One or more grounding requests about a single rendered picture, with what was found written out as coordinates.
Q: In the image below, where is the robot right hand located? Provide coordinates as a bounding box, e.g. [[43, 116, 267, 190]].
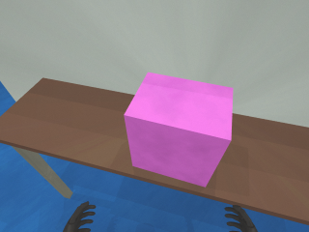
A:
[[224, 205, 258, 232]]

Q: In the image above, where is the carton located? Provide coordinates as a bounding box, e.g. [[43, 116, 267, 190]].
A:
[[124, 72, 234, 188]]

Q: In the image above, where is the table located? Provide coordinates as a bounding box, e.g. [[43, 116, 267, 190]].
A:
[[0, 77, 309, 225]]

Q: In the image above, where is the robot left hand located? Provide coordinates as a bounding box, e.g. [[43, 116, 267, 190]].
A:
[[63, 201, 96, 232]]

